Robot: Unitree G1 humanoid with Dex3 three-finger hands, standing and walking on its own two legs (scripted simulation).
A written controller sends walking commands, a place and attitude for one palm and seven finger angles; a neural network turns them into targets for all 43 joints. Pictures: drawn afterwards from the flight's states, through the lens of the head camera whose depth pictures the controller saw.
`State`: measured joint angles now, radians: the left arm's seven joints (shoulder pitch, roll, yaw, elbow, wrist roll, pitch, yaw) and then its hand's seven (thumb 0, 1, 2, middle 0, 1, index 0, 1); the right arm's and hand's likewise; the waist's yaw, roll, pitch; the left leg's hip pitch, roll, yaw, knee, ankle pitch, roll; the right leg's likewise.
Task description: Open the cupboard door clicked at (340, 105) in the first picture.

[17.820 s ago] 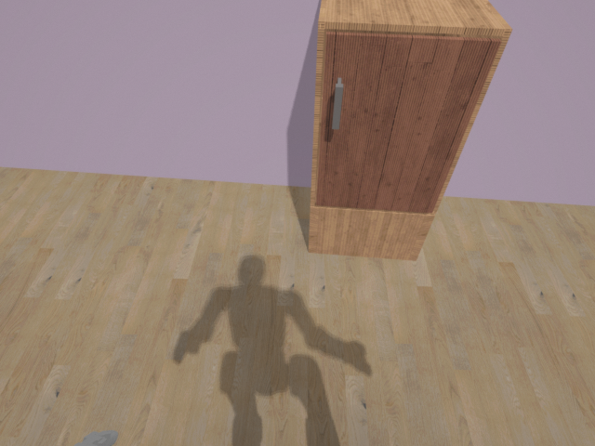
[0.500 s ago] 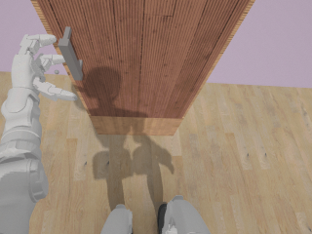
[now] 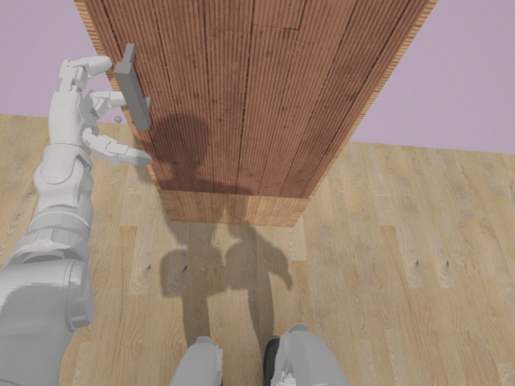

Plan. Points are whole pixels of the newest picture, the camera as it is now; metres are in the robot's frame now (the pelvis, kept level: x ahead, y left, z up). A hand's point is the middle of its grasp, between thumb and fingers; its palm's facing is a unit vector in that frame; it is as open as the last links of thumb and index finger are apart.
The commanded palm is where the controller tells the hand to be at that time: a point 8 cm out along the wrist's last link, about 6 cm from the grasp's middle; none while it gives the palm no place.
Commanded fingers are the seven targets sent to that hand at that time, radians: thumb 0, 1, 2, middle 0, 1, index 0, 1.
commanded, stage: slide the fingers in behind the handle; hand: left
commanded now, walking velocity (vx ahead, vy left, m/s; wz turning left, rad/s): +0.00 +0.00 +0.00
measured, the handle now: (137, 89) +0.55 +0.19 +0.05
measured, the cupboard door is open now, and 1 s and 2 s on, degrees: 0 0 0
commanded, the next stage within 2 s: move the hooked fingers beside the handle in 0.20 s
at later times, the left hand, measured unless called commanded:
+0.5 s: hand (115, 119) +0.49 +0.21 +0.05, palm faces +0.02 -1.00 -0.01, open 15.3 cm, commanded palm +0.48 +0.21 +0.05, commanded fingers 0.00 -0.50 0.30 -0.30 -1.20 -0.30 -1.20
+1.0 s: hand (109, 116) +0.49 +0.22 +0.05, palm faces +0.00 -1.00 -0.02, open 14.9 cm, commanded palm +0.48 +0.23 +0.05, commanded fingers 0.00 -0.50 0.30 -0.30 -1.20 -0.30 -1.20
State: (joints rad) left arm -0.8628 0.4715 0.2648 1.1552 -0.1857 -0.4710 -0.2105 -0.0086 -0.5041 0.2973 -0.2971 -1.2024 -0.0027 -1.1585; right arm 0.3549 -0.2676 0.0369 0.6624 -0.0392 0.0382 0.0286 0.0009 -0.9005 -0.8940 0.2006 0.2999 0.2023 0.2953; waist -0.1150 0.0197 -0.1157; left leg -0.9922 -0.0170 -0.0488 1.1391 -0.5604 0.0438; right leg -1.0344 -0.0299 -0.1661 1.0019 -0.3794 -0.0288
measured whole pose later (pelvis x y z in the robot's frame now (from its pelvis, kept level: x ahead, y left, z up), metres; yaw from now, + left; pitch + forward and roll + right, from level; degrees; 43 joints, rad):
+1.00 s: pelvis +0.00 +0.00 +0.00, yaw -2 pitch +24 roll -4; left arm -0.83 0.54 0.36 1.13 -0.17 -0.45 -0.31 -0.01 -0.50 0.30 -0.30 -1.20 -0.11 -1.18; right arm 0.36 -0.27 0.05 0.63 -0.02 0.05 0.01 0.00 -0.90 -0.89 0.20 0.30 0.20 0.30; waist -0.13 0.02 -0.11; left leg -0.99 0.00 -0.02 1.14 -0.57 0.05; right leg -1.05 -0.01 -0.14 1.00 -0.37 -0.02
